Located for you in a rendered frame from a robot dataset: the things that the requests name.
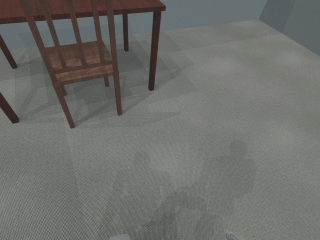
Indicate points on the robot right hand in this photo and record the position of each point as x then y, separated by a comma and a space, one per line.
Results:
233, 236

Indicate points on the table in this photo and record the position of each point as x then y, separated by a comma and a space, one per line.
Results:
11, 12

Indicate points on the chair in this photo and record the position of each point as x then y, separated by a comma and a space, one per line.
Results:
73, 63

